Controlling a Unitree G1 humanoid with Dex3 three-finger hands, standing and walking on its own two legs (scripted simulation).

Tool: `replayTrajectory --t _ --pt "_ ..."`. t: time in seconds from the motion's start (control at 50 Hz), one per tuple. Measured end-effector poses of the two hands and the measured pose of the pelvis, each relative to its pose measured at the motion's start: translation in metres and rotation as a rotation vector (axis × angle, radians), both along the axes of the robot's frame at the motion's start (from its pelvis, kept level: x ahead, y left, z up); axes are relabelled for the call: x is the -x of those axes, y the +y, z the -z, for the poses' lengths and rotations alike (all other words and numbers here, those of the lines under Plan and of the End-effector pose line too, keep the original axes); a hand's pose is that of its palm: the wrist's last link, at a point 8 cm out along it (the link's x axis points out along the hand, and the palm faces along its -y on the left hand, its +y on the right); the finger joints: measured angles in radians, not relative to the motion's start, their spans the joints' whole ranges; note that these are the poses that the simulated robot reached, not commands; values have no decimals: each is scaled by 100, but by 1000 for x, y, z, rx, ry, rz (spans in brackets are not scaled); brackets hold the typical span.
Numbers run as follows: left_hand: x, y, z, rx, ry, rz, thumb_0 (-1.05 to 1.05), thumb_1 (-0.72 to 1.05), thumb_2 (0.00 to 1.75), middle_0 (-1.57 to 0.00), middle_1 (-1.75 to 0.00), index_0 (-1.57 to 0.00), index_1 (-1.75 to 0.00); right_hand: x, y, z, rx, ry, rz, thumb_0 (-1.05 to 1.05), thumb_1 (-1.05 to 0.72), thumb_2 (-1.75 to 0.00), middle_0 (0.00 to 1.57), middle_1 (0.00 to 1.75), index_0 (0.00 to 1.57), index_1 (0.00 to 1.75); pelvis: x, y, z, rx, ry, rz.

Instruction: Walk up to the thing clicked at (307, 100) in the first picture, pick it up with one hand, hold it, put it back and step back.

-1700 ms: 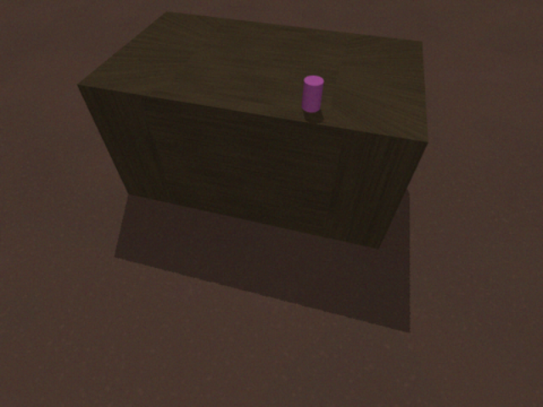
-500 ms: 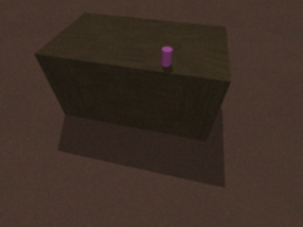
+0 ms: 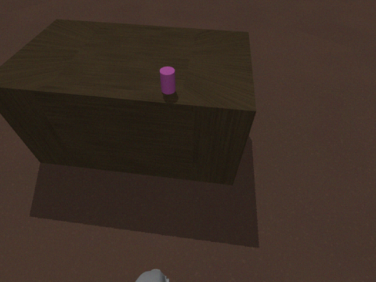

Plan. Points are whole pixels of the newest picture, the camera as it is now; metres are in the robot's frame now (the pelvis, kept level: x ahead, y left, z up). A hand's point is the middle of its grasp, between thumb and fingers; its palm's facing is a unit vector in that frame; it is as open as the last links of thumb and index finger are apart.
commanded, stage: walk up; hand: left
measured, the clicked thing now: (167, 80) +0.90 +0.15 -0.12
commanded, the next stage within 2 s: none
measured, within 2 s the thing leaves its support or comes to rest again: neither
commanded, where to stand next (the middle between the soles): +0.49 -0.02 m, yaw -4 degrees
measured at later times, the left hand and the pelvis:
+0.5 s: hand (112, 192) +0.36 +0.25 -0.13, palm faces -0.20 -0.90 -0.38, open 7.4 cm; pelvis +0.20 -0.01 -0.01, yaw -6 degrees
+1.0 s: hand (121, 177) +0.43 +0.24 -0.15, palm faces -0.11 -0.93 -0.36, open 7.4 cm; pelvis +0.37 -0.03 -0.01, yaw -6 degrees
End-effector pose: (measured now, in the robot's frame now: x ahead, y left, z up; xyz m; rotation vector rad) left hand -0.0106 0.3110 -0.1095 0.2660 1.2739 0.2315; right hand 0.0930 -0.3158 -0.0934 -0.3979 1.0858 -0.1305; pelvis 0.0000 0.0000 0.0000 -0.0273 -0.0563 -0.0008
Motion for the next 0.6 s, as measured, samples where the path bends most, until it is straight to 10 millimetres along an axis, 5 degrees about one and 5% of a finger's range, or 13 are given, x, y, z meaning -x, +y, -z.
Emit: replayTrajectory --t 0.08,0.16,0.34,0.48,0.6 --pt "-43 11 15 23 -3 37 1 90 90 -21 -30 -21 -30 -26 8 -6 31 -4 13 0 -91 -90 21 30 20 30 -36 12 6 12 13 10" --pt "-107 24 29 14 -13 112 1 90 90 -21 -30 -21 -30 -38 12 -7 69 -46 76 0 -91 -90 21 30 20 30 -68 24 15 -24 8 43" --pt "-263 22 -6 -10 -166 236 1 91 90 -20 -30 -21 -30 -31 17 -19 47 66 205 0 -91 -90 21 30 20 30 -139 19 -6 -25 2 70" --pt "-362 -11 -22 -36 -213 319 1 91 90 -20 -30 -20 -30 -54 -3 7 5 142 245 0 -90 -90 21 30 21 30 -194 -1 3 -51 7 97" --pt "-418 -51 -24 -55 -290 322 0 91 90 -20 -30 -21 -30 -111 -26 39 -40 145 243 1 -91 -90 21 30 20 30 -242 -32 16 -40 -13 97"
